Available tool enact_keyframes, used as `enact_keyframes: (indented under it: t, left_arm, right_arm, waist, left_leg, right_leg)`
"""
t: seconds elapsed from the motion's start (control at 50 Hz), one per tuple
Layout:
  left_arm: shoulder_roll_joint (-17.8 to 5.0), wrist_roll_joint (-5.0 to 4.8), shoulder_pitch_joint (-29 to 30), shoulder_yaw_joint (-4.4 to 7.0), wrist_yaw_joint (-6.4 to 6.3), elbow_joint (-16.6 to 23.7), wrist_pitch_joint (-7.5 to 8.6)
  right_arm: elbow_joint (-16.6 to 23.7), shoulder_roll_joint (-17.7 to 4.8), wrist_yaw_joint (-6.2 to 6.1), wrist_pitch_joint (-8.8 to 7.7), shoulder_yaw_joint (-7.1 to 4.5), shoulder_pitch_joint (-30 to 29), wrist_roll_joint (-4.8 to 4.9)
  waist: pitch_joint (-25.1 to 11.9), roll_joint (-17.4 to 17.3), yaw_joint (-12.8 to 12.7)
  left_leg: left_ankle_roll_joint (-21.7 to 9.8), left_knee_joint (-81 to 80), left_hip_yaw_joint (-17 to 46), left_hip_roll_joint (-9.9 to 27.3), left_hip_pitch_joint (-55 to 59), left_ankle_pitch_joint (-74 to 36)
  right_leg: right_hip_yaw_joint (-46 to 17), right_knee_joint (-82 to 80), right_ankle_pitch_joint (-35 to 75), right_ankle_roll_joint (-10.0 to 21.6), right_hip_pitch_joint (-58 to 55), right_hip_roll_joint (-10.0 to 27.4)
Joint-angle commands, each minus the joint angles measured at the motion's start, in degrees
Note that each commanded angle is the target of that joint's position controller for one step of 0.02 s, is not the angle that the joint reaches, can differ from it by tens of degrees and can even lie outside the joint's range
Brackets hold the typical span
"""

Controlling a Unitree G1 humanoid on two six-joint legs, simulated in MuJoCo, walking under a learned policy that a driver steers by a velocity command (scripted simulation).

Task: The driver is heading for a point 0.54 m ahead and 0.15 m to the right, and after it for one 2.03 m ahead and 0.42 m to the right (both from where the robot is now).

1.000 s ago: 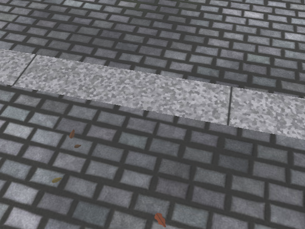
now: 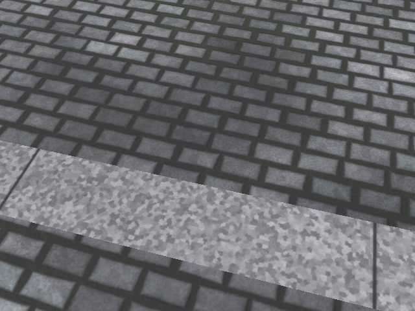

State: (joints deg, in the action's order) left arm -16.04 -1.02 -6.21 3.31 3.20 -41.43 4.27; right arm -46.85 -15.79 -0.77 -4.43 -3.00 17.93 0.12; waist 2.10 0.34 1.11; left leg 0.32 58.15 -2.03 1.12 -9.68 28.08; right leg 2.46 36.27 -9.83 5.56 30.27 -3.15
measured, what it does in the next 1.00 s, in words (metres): walks ahead, turning right: left foot, then right foot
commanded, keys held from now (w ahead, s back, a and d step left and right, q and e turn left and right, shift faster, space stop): w+e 0.36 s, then e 0.64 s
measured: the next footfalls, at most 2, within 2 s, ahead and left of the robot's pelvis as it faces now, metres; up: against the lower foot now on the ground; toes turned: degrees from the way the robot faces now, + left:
left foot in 0.42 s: +0.43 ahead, +0.10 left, +0.00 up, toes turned -18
right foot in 0.90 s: +0.36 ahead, -0.16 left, +0.00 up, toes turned -30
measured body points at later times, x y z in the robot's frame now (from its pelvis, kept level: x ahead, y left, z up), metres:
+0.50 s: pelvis +0.28 +0.02 +0.01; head +0.32 +0.02 +0.46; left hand +0.43 +0.28 -0.11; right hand +0.42 -0.28 -0.05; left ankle +0.39 +0.11 -0.72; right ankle +0.12 -0.06 -0.64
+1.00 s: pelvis +0.36 -0.04 +0.02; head +0.39 -0.08 +0.47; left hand +0.67 +0.08 -0.05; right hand +0.31 -0.36 -0.10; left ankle +0.40 +0.11 -0.64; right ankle +0.34 -0.14 -0.71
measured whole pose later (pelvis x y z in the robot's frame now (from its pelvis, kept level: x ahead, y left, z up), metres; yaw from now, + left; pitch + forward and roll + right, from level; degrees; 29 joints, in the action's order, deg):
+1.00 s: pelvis +0.36 -0.04 +0.02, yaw -36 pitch +3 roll +1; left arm -17.3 -0.1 -8.4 4.4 0.4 -32.3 -1.4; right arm -43.2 -18.9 -0.5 -0.7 -4.3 6.6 -0.1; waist 3.5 -1.8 0.5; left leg 3.4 61.8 -1.6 2.5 -26.6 30.2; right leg -1.1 30.7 -11.6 2.4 21.9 -1.5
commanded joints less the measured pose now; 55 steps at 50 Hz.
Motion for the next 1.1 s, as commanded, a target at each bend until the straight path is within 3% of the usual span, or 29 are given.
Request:
enact_keyframes:
  t: [0.02,0.04,0.06,0.1,0.14,0.24,0.3,0.36,0.4,0.42,0.44,0.46,0.48,0.5,0.52,0.56,0.6,0.66,0.8,0.86,0.88,0.9,0.92,0.94,0.96,0.98,1.0,1.04,1.1]
  left_arm:
    - [-9.4,-0.1,-14.5,2.96,-1.1,0.8,0.19]
    - [-7.9,-0.12,-10.4,2.38,-1.16,2.0,0.07]
    - [-6.5,0.39,-7.8,1.9,-1.31,3.0,0.06]
    - [-6.5,0.63,-6.2,1.93,-1.62,4.1,0.08]
    - [-7.8,0.45,-7.2,2.31,-2.22,3.9,0.35]
    - [-8.9,-0.52,-11.5,2.67,-3.59,2.5,-0.53]
    - [-9.2,-0.76,-14.2,2.74,-3.88,1.8,-1.24]
    - [-9.0,-0.57,-14.0,2.82,-4.17,1.9,-1.74]
    - [-7.5,-0.3,-11.4,2.49,-4.28,3.1,-2.23]
    - [-4.7,0.42,-10.3,1.49,-4.22,4.8,-2.06]
    - [-0.8,0.43,-19.5,0.35,-4.32,5.4,-1.66]
    - [-5.8,-0.21,-22.3,0.81,-4.19,5.3,-1.48]
    - [-9.9,-0.58,-17.7,2.11,-4.35,4.9,-2.24]
    - [-10.5,-0.17,-12.7,2.51,-4.52,6.1,-3.09]
    - [-9.9,0.24,-10.5,2.72,-4.57,6.9,-3.85]
    - [-6.5,-0.31,-11.5,2.36,-4.33,7.1,-5.34]
    - [-4.1,-0.38,-10.9,1.8,-4.41,8.0,-6.1]
    - [-4.1,0.27,-8.2,1.75,-4.11,9.0,-6.5]
    - [-5.3,0.22,-0.8,2.52,-1.99,12.2,-7.22]
    - [-5.4,0.12,-2.2,3.23,-1.4,12.5,-7.28]
    - [-7.0,0.39,-4.6,4.01,-1.8,11.8,-7.1]
    - [-12.7,0.56,-9.0,5.81,-2.94,11.7,-6.84]
    - [-18.7,1.64,-9.0,6.47,-3.71,13.1,-6.53]
    - [-14.6,2.0,-11.1,5.42,-3.15,12.5,-5.41]
    - [-13.2,1.77,-9.0,4.69,-2.98,12.2,-4.54]
    - [-11.6,0.81,-6.2,4.37,-3.22,11.9,-4.24]
    - [-10.4,0.08,-3.9,3.89,-3.52,12.3,-4.49]
    - [-8.9,0.96,-0.3,2.9,-4.04,12.8,-4.9]
    - [-6.0,1.8,0.3,1.69,-4.33,11.3,-4.52]
  right_arm:
    - [8.9,-7.6,1.19,-4.64,-0.64,-5.3,1.9]
    - [8.9,-7.3,0.72,-4.62,-0.76,-6.3,0.59]
    - [9.0,-7.9,0.33,-4.03,-1.31,-5.7,-0.42]
    - [9.2,-6.8,0.17,-2.55,-1.44,-3.5,-0.96]
    - [9.7,-5.4,-0.14,-1.6,-1.09,-4.3,-1.27]
    - [12.3,-2.9,0.2,-1.9,0.03,-15.2,-0.87]
    - [13.5,-4.1,1.12,-2.63,-0.32,-19.3,0.1]
    - [13.6,-6.5,1.72,-3.48,-1.41,-18.3,0.38]
    - [12.2,-8.3,1.24,-4.06,-2.6,-11.3,-0.63]
    - [12.0,-11.4,0.78,-4.31,-3.43,-4.4,-2.06]
    - [11.3,-15.2,0.47,-3.49,-4.19,0.4,-3.23]
    - [10.5,-12.6,0.9,-2.61,-3.88,2.0,-1.26]
    - [12.1,-7.9,0.6,-1.94,-2.63,-0.8,-0.94]
    - [12.5,-5.8,0.4,-1.16,-1.82,-3.6,-1.08]
    - [12.2,-5.0,0.41,-0.64,-1.39,-5.9,-1.04]
    - [11.1,-5.5,0.43,-0.25,-1.46,-8.2,-1.31]
    - [10.1,-7.3,0.26,-0.15,-2.15,-9.5,-1.5]
    - [9.0,-9.0,-0.41,0.62,-2.84,-10.5,-0.85]
    - [6.8,-11.6,-0.17,2.36,-3.66,-10.9,0.77]
    - [6.1,-12.0,0.06,2.78,-3.96,-11.2,2.08]
    - [5.2,-10.7,0.17,2.79,-3.73,-8.9,2.07]
    - [5.3,-8.6,0.34,2.65,-3.11,-6.8,0.37]
    - [8.6,-5.6,0.44,2.5,-1.54,-7.1,-2.36]
    - [8.4,-7.9,0.52,2.47,-2.22,-10.9,-1.46]
    - [8.8,-9.1,0.51,2.78,-2.55,-12.4,0.12]
    - [8.1,-8.7,0.05,3.05,-2.61,-11.9,0.11]
    - [7.9,-9.0,-0.5,3.36,-2.77,-12.4,-0.54]
    - [6.5,-8.4,-0.43,4.07,-2.62,-9.6,-0.45]
    - [5.3,-4.9,-0.17,4.65,-1.21,-8.4,0.02]
  waist:
    - [-13.6,2.8,-7.1]
    - [-8.8,-1.3,-4.3]
    - [-6.7,-0.8,-2.1]
    - [-5.5,1.4,0.3]
    - [-4.5,1.7,0.4]
    - [-3.5,4.1,-3.9]
    - [-3.3,5.2,-5.6]
    - [-3.4,6.5,-4.1]
    - [-5.9,7.1,0.3]
    - [-13.5,3.2,3.4]
    - [-22.0,-12.9,0.5]
    - [-24.8,-18.3,0.4]
    - [-18.0,-10.5,2.0]
    - [-13.3,-5.8,1.9]
    - [-9.5,-4.2,0.9]
    - [-5.6,-6.9,-1.6]
    - [-5.3,-9.0,-2.1]
    - [-8.1,-7.3,-1.8]
    - [-6.1,-7.9,0.3]
    - [-6.0,-7.5,-1.2]
    - [-7.1,-5.4,-1.8]
    - [-10.4,4.2,-2.7]
    - [-11.8,18.6,-1.2]
    - [-17.0,11.2,-5.4]
    - [-13.9,8.1,-4.3]
    - [-11.6,5.4,-2.6]
    - [-10.0,4.6,-1.9]
    - [-11.0,5.8,0.4]
    - [-12.0,6.3,0.3]
  left_leg:
    - [-1.9,20.4,8.6,1.1,-37.9,-4.3]
    - [-1.7,15.2,7.8,3.2,-34.9,-7.2]
    - [-1.1,11.4,7.7,4.8,-30.3,-9.1]
    - [0.3,7.2,6.9,5.4,-26.0,-10.4]
    - [2.0,1.9,5.5,4.9,-25.5,-13.5]
    - [3.4,-20.0,4.5,0.9,-22.0,-30.7]
    - [3.1,-26.4,5.3,-1.0,-19.9,-31.9]
    - [1.1,-30.5,6.8,-1.5,-17.0,-26.1]
    - [-1.8,-35.3,5.6,-1.1,-6.8,-28.1]
    - [-5.7,-32.5,11.8,7.2,7.0,-36.8]
    - [-15.8,-30.1,31.3,22.5,27.9,-50.6]
    - [-19.3,-32.4,43.2,27.5,29.2,-44.9]
    - [-16.7,-33.1,34.6,24.1,23.1,-44.3]
    - [-14.2,-33.1,25.1,20.9,16.5,-48.2]
    - [-13.1,-33.9,19.4,17.8,10.3,-51.9]
    - [-11.5,-37.8,11.8,13.8,0.7,-49.5]
    - [-13.2,-40.7,8.7,14.1,-1.3,-50.4]
    - [-13.9,-41.5,5.6,16.2,1.0,-49.6]
    - [-11.3,-40.0,-0.5,17.1,2.1,-37.1]
    - [-8.3,-33.4,-2.2,16.8,4.1,-37.0]
    - [-5.7,-27.6,-4.5,14.1,2.1,-35.7]
    - [-1.1,-14.4,-8.3,9.4,-7.6,-26.2]
    - [4.1,3.4,-7.6,0.6,-27.2,9.6]
    - [4.2,11.9,3.5,-0.1,-29.1,12.1]
    - [3.5,13.5,5.1,1.0,-29.9,7.9]
    - [3.0,11.1,5.6,1.9,-30.2,3.4]
    - [3.1,8.1,5.8,2.3,-29.7,0.2]
    - [3.8,6.1,4.1,1.5,-23.0,-3.8]
    - [4.3,-5.0,3.5,2.4,-15.6,-6.8]
  right_leg:
    - [-36.1,-18.6,-3.4,13.7,-43.2,18.6]
    - [-30.4,-19.4,2.5,12.3,-33.4,16.5]
    - [-26.7,-20.8,7.8,11.8,-26.3,14.7]
    - [-23.1,-23.0,13.0,12.0,-19.4,12.3]
    - [-19.4,-23.5,18.0,11.9,-15.5,11.0]
    - [-16.0,-21.5,12.1,7.7,-14.1,6.9]
    - [-20.4,-19.0,7.5,7.0,-17.2,8.6]
    - [-26.4,-14.3,5.5,5.7,-22.0,10.7]
    - [-25.4,-5.2,14.0,2.3,-21.7,6.8]
    - [-21.6,8.5,10.4,-0.4,-16.3,3.5]
    - [-14.1,27.7,-21.2,-4.8,2.2,-5.1]
    - [-13.7,38.9,-29.2,-6.4,10.3,-2.0]
    - [-13.8,43.0,-24.8,-7.8,12.6,0.5]
    - [-11.3,42.5,-21.2,-8.6,12.3,2.2]
    - [-10.1,40.2,-19.4,-9.3,11.2,3.7]
    - [-7.4,34.3,-16.7,-9.3,6.0,5.3]
    - [-5.5,29.3,-14.2,-9.9,4.9,5.4]
    - [-5.3,22.0,-7.4,-9.6,3.5,6.7]
    - [-1.2,6.0,-3.8,-6.5,-3.8,6.1]
    - [1.3,-6.0,-0.8,-3.7,-9.3,4.0]
    - [0.7,-11.3,5.2,-2.0,-15.6,2.6]
    - [-9.9,-12.8,26.3,1.7,-28.0,9.7]
    - [-31.3,-11.7,41.7,14.3,-37.5,24.2]
    - [-32.7,-13.3,39.2,18.0,-35.5,25.6]
    - [-27.1,-13.5,35.6,15.1,-33.0,22.4]
    - [-23.2,-13.6,30.0,11.3,-30.1,18.9]
    - [-21.8,-14.1,26.5,9.3,-27.3,17.2]
    - [-17.6,-14.6,28.5,8.6,-21.9,15.5]
    - [-13.3,-14.6,26.0,7.6,-19.7,13.9]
